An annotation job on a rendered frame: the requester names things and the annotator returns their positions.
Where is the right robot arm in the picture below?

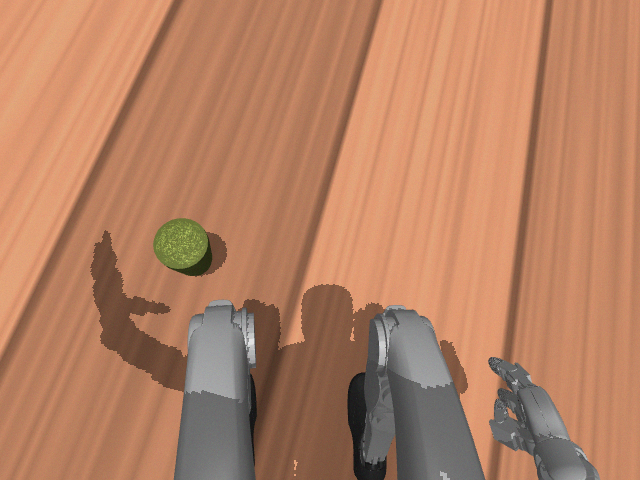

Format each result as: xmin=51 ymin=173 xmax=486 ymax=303
xmin=533 ymin=438 xmax=600 ymax=480

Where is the cup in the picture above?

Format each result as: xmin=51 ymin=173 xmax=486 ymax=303
xmin=153 ymin=218 xmax=212 ymax=276

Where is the right robot foot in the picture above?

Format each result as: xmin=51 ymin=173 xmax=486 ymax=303
xmin=348 ymin=372 xmax=387 ymax=480

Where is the right robot hand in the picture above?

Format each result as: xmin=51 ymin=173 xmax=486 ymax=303
xmin=488 ymin=357 xmax=571 ymax=456

